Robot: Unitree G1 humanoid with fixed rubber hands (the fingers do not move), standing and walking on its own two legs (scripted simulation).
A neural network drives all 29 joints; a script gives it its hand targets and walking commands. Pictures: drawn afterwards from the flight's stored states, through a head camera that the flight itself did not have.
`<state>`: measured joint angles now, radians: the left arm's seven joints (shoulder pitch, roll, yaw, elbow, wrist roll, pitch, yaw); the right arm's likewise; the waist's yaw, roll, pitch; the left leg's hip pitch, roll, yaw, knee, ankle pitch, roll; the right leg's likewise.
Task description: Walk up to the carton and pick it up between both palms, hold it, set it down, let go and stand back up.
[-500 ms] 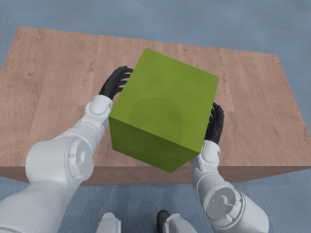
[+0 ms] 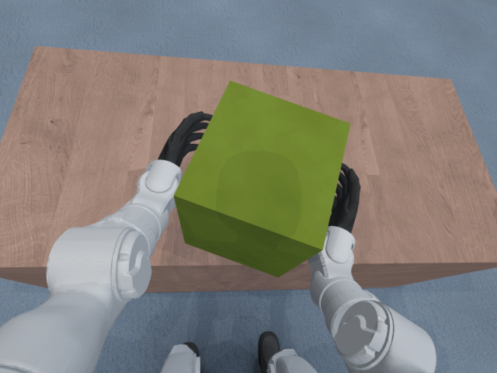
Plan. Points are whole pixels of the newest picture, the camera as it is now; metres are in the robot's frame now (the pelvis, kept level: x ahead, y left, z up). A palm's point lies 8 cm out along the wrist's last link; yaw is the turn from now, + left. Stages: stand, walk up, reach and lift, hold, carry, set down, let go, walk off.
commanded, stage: reach and lift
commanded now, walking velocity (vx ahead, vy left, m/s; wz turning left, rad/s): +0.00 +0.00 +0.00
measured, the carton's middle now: (257, 191) +0.43 -0.03 -0.06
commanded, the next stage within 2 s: none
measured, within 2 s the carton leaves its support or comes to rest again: leaves its support in 0.42 s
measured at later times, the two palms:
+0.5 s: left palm (178, 157) +0.46 +0.10 +0.00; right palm (348, 216) +0.37 -0.17 -0.02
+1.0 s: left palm (156, 103) +0.44 +0.11 +0.15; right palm (393, 171) +0.38 -0.17 +0.12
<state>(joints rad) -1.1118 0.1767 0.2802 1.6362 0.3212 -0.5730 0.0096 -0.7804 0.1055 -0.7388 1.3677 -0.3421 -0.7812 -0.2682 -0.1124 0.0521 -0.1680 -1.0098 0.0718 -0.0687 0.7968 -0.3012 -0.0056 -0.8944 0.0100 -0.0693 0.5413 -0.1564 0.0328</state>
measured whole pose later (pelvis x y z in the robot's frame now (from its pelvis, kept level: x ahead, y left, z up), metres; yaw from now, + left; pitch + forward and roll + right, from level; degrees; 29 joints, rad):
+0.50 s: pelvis +0.01 -0.01 +0.01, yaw +0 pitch +28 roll -6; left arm -1.07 0.17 0.07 1.68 0.11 -0.54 0.02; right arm -0.73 0.09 -0.47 1.33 -0.17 -0.64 -0.30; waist -0.13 0.05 -0.20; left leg -0.93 0.08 -0.06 0.71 -0.27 -0.01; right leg -0.82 0.01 -0.06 0.46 -0.13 0.04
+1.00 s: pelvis +0.01 +0.00 +0.03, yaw +2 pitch +9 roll -2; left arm -1.01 0.15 0.10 1.52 0.01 -0.23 0.04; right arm -0.68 0.05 -0.27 0.98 -0.09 -0.09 -0.26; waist -0.14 0.05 -0.21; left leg -0.49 0.02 0.00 0.61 -0.28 0.02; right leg -0.44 -0.05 -0.02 0.47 -0.18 0.07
